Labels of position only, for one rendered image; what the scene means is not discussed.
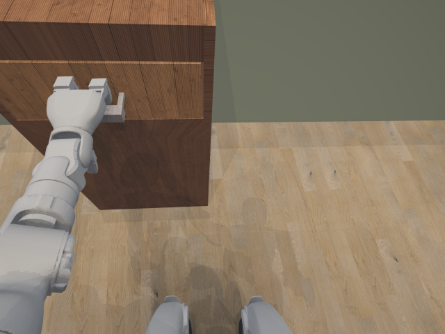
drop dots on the left robot thigh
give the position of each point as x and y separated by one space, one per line
169 318

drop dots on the cabinet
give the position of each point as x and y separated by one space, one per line
142 162

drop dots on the handle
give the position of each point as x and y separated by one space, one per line
115 113

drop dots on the drawer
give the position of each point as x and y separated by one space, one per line
153 89

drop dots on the robot left upper arm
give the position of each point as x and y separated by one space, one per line
34 262

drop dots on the robot right shin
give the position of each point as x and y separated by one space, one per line
255 299

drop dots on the left robot hand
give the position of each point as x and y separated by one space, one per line
84 109

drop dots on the left robot forearm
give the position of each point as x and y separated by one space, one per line
52 193

